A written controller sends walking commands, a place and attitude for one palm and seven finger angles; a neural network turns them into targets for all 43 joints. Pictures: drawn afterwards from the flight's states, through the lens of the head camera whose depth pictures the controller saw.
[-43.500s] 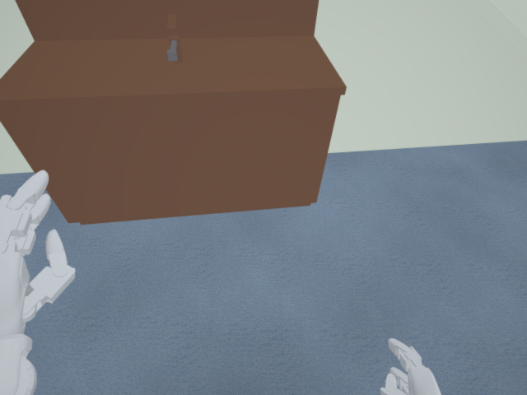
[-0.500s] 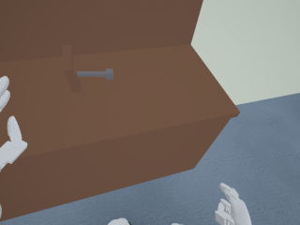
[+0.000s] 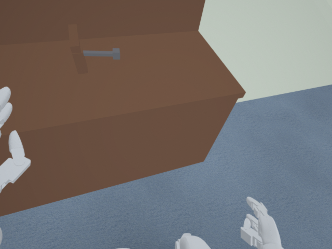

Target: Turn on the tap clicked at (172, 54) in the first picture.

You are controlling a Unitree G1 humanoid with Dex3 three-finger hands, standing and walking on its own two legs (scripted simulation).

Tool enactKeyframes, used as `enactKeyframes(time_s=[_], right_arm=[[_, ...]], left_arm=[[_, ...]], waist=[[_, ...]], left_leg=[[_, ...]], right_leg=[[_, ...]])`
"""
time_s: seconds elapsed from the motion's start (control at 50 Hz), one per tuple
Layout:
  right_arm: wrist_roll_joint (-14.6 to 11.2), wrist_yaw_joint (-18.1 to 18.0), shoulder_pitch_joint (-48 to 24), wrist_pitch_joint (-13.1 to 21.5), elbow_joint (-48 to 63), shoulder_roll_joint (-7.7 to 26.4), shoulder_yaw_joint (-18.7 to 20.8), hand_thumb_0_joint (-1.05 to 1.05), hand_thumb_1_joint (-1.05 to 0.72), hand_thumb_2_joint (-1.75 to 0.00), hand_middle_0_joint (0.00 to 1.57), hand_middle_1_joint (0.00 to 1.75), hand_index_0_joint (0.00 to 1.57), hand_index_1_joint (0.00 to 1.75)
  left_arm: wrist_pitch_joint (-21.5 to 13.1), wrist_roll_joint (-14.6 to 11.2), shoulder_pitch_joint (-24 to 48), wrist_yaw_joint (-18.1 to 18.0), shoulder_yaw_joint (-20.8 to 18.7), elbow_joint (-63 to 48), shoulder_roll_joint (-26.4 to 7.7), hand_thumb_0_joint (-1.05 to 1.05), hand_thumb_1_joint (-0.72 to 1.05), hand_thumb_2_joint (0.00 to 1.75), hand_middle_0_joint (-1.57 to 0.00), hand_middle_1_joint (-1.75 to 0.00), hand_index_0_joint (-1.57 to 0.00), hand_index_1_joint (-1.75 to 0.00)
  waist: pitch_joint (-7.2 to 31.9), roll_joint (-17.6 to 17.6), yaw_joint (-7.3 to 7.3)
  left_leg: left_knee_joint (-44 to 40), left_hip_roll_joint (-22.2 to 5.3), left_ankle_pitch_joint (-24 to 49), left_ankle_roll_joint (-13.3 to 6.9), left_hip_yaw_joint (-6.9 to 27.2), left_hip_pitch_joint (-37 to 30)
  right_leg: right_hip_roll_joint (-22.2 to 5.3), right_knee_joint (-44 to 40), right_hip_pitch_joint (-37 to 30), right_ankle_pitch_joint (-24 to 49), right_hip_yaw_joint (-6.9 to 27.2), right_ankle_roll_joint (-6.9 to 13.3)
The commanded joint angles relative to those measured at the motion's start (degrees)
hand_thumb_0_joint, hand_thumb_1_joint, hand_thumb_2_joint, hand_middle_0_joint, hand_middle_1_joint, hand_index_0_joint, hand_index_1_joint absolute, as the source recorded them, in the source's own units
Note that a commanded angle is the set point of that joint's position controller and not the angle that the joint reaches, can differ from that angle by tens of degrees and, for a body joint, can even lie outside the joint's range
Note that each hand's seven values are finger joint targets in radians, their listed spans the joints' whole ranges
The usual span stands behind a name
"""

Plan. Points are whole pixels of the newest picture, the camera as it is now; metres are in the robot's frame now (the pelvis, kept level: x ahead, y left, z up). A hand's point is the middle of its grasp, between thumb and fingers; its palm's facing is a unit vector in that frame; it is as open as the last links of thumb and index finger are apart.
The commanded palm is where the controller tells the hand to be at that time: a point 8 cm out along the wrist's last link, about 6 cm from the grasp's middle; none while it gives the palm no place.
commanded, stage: stop stepping back and stand still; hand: left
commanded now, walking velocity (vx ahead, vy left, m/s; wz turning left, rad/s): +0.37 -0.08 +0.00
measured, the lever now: (116, 53) +0.73 +0.21 +0.03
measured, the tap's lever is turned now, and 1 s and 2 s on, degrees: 79 79 79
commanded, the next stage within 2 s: stand and check the lever's angle in 1.20 s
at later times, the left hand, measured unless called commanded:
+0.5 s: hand out of the picture +0.10 +0.22 +0.18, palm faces +0.40 -0.84 -0.36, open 7.5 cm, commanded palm +0.04 +0.26 +0.19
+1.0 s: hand out of the picture +0.07 +0.19 +0.18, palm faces +0.46 -0.78 -0.41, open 7.4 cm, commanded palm +0.01 +0.22 +0.19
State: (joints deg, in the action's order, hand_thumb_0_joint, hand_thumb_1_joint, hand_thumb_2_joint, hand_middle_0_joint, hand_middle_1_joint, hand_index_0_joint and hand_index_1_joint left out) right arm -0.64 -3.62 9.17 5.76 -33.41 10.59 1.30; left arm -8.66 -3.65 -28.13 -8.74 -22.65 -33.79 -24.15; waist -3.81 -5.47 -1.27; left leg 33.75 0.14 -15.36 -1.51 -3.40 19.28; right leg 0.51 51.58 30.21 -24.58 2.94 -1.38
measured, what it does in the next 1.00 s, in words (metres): walks backwards: right foot, then left foot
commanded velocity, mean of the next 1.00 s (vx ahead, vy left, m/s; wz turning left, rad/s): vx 0.18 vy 0.04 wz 0.00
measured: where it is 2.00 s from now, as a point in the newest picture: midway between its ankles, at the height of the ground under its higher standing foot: outside the picture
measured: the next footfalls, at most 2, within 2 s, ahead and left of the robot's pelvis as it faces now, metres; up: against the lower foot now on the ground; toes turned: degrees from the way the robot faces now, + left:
right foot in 0.16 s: +0.05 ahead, -0.12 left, +0.00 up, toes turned +0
left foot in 0.40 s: -0.05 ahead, +0.11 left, +0.00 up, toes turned +3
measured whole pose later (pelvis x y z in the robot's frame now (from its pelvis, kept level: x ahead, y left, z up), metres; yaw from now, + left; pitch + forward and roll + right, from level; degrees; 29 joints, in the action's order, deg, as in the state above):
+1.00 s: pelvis -0.13 -0.07 +0.00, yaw +3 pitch -3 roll +1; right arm -0.5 -3.8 14.4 8.1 -35.7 10.6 -0.7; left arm -7.3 -2.7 -25.4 -8.8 -21.1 -25.3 -23.0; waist 0.6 -0.2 -1.9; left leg 34.8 -1.9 -17.0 0.2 -1.0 15.5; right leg -0.1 36.4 18.9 -20.1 -2.1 0.4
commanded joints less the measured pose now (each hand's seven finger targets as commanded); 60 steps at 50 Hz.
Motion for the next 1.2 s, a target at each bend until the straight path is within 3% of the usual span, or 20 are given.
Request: enactKeyframes(time_s=[0.0,0.06,0.12,0.16,0.22,0.32,0.36,0.38,0.44,0.52,0.56,0.6,0.68,0.76,0.82,0.86,0.94,1.0,1.12,1.18], right_arm=[[-1.1,0.8,-1.6,5.1,7.6,9.1,2.7,0.0,-0.9,-0.9,0.2,0.3,0.2,0.3],[-0.5,0.4,-3.3,3.8,7.1,9.2,1.2,0.0,-0.9,-0.9,0.2,0.3,0.2,0.3],[0.1,0.1,-3.4,1.7,6.6,8.8,1.1,0.0,-0.9,-0.9,0.2,0.3,0.2,0.3],[-0.6,0.1,-3.3,1.1,5.9,8.2,1.9,0.0,-0.9,-0.9,0.2,0.3,0.2,0.3],[-0.4,0.3,-3.0,1.1,2.0,7.2,0.6,0.0,-0.9,-0.9,0.2,0.3,0.2,0.3],[0.2,-1.7,-2.4,3.2,4.2,6.8,-0.5,0.0,-0.9,-0.9,0.2,0.3,0.2,0.3],[0.7,-1.9,-1.5,3.8,5.9,10.1,0.6,0.0,-0.9,-0.9,0.2,0.3,0.2,0.3],[0.3,-1.9,-2.1,4.1,7.5,9.6,1.4,0.0,-0.9,-0.9,0.2,0.3,0.2,0.3],[-0.9,0.4,-2.3,4.1,3.7,7.1,0.5,0.0,-0.9,-0.9,0.2,0.3,0.2,0.3],[0.1,-0.6,-2.4,3.8,4.8,9.0,0.7,0.0,-0.9,-0.9,0.2,0.3,0.2,0.3],[0.4,-0.8,-2.3,3.3,5.3,9.0,1.1,0.0,-0.9,-0.9,0.2,0.3,0.2,0.3],[-0.6,-0.5,-3.4,3.3,6.5,8.0,1.4,0.0,-0.9,-0.9,0.2,0.3,0.2,0.3],[-0.3,-0.4,-2.1,3.4,2.4,7.9,1.5,0.0,-0.9,-0.9,0.2,0.3,0.2,0.3],[0.6,-2.0,-2.7,4.3,4.0,6.5,0.0,0.0,-0.9,-0.9,0.2,0.3,0.2,0.3],[0.6,-2.1,-1.7,5.0,5.7,9.1,0.7,0.0,-0.9,-0.9,0.2,0.3,0.2,0.3],[-0.1,-0.8,-0.7,5.4,4.5,7.7,1.3,0.0,-0.9,-0.9,0.2,0.3,0.2,0.3],[0.0,-0.4,-2.4,4.6,5.2,8.1,0.4,0.0,-0.9,-0.9,0.2,0.3,0.2,0.3],[-0.1,0.1,-4.7,3.9,6.8,7.1,1.0,0.0,-0.9,-0.9,0.2,0.3,0.2,0.3],[0.5,-1.1,-3.4,3.4,5.5,6.5,0.3,0.0,-0.9,-0.9,0.2,0.3,0.2,0.3],[0.6,-2.0,-4.2,3.6,7.0,9.0,1.1,0.0,-0.9,-0.9,0.2,0.3,0.2,0.3]], left_arm=[[-2.6,0.4,1.7,-1.5,-4.0,-16.2,-6.5,0.0,0.9,0.9,-0.2,-0.3,-0.2,-0.3],[-1.6,1.1,1.8,-1.8,-3.8,-10.0,-5.9,0.0,0.9,0.9,-0.2,-0.3,-0.2,-0.3],[-1.4,1.9,4.5,-0.7,-3.1,-4.4,-6.1,0.0,0.9,0.9,-0.2,-0.3,-0.2,-0.3],[-1.0,1.2,8.3,0.1,-2.8,-4.3,-7.1,0.0,0.9,0.9,-0.2,-0.3,-0.2,-0.3],[-0.3,0.6,12.3,1.0,-1.1,-2.2,-6.2,0.0,0.9,0.9,-0.2,-0.3,-0.2,-0.3],[-0.6,1.1,9.1,-1.3,-1.8,-9.0,-7.3,0.0,0.9,0.9,-0.2,-0.3,-0.2,-0.3],[-1.4,0.9,10.6,-2.1,-2.5,-12.4,-7.0,0.0,0.9,0.9,-0.2,-0.3,-0.2,-0.3],[-1.6,1.7,10.8,-2.5,-4.4,-11.2,-9.0,0.0,0.9,0.9,-0.2,-0.3,-0.2,-0.3],[-1.4,1.5,5.8,-1.0,-3.8,-2.7,-7.2,0.0,0.9,0.9,-0.2,-0.3,-0.2,-0.3],[-2.0,0.8,4.3,-0.5,-2.8,-2.7,-5.1,0.0,0.9,0.9,-0.2,-0.3,-0.2,-0.3],[-1.6,1.6,5.0,-0.3,-1.4,-1.4,-3.9,0.0,0.9,0.9,-0.2,-0.3,-0.2,-0.3],[-1.6,1.4,9.8,0.7,-1.0,-3.9,-6.1,0.0,0.9,0.9,-0.2,-0.3,-0.2,-0.3],[-2.3,0.9,14.2,1.1,-2.6,-7.1,-8.6,0.0,0.9,0.9,-0.2,-0.3,-0.2,-0.3],[-2.4,1.0,10.3,-1.2,-2.9,-10.7,-8.0,0.0,0.9,0.9,-0.2,-0.3,-0.2,-0.3],[-2.6,1.4,11.4,-2.2,-4.1,-10.8,-7.4,0.0,0.9,0.9,-0.2,-0.3,-0.2,-0.3],[-2.3,1.6,8.3,-1.5,-4.9,-3.1,-7.2,0.0,0.9,0.9,-0.2,-0.3,-0.2,-0.3],[-1.5,0.8,2.5,-0.8,-2.3,-0.1,-4.0,0.0,0.9,0.9,-0.2,-0.3,-0.2,-0.3],[-2.2,1.0,7.6,0.2,-2.1,-4.8,-6.0,0.0,0.9,0.9,-0.2,-0.3,-0.2,-0.3],[-3.1,0.8,7.3,-1.4,-3.9,-8.9,-7.1,0.0,0.9,0.9,-0.2,-0.3,-0.2,-0.3],[-3.1,0.6,7.0,-2.1,-2.0,-8.0,-4.9,0.0,0.9,0.9,-0.2,-0.3,-0.2,-0.3]], waist=[[9.3,17.0,0.0],[7.0,19.1,0.78],[6.2,9.3,1.63],[6.4,-15.0,1.61],[3.6,-3.2,-1.87],[10.1,2.5,-0.26],[9.0,26.2,-0.48],[8.4,27.5,0.06],[-1.2,13.6,0.02],[3.6,17.9,1.26],[5.1,9.8,3.02],[5.3,-12.9,1.84],[3.5,-0.8,-1.12],[8.3,2.8,-0.03],[6.8,26.5,-0.35],[3.2,16.4,-0.43],[3.8,9.7,2.2],[5.0,-6.6,1.34],[9.0,2.9,0.48],[6.1,15.6,1.41]], left_leg=[[-14.8,-14.2,6.9,-5.2,13.9,-5.9],[-20.7,-11.9,-23.6,-3.7,14.1,5.7],[-5.6,-4.5,-22.7,-0.9,6.0,10.8],[32.0,2.4,-14.6,1.2,3.0,9.6],[36.4,-2.7,-4.5,1.1,5.2,5.1],[-3.1,-0.6,-11.2,-2.2,-1.6,-10.0],[-21.2,-12.4,-21.4,-7.8,20.1,-10.3],[-24.5,-18.6,-17.6,-11.3,26.9,-8.0],[-24.3,-18.1,-23.2,-12.0,26.1,1.5],[-19.3,-12.3,-21.5,-6.2,13.0,6.0],[-1.8,-5.9,-21.3,-3.3,6.1,13.2],[33.8,1.3,-12.5,-0.5,3.6,20.1],[28.9,-4.5,-3.3,0.3,5.0,3.3],[0.9,-1.1,-9.6,-1.9,-1.2,-12.5],[-23.1,-17.0,-23.4,-10.8,25.9,-9.6],[-23.4,-17.8,-22.9,-11.8,27.3,-2.8],[-10.6,-9.8,-13.4,-4.5,11.3,5.2],[22.4,-0.2,-10.1,0.4,3.9,12.7],[-2.2,-2.1,-2.1,-0.3,2.8,-9.7],[-15.6,-9.7,-8.3,-3.7,15.6,-8.3]], right_leg=[[-1.5,-0.6,-2.9,1.9,-1.5,0.0],[0.7,-14.4,-17.5,2.2,-5.6,0.9],[-0.9,-30.5,-25.3,5.0,-4.6,3.8],[-19.0,-45.0,-9.6,-14.3,23.9,12.3],[-16.9,-41.7,3.4,-14.4,14.1,10.7],[-11.4,-31.8,-2.7,-13.7,4.2,7.4],[1.4,-3.0,-1.4,-6.0,-6.4,2.6],[2.8,11.6,2.9,-3.9,-6.1,1.0],[-3.6,16.0,8.5,2.9,0.2,1.5],[-0.4,-14.3,-16.8,1.9,-8.1,2.0],[0.7,-26.8,-29.8,3.8,-8.0,3.4],[-19.9,-42.5,-23.3,-2.9,27.5,11.4],[-17.7,-40.4,1.6,-17.0,13.4,10.4],[-13.6,-33.5,0.6,-18.3,6.0,8.3],[2.9,4.7,1.8,-6.3,-7.0,1.3],[-2.0,9.9,3.4,-1.2,-0.6,1.3],[-0.6,-24.9,-21.6,7.0,-6.2,1.2],[-19.6,-42.0,-20.6,0.3,25.3,10.1],[-12.9,-34.4,-10.6,0.4,7.1,7.6],[-3.3,-25.0,-10.8,2.6,0.9,2.9]])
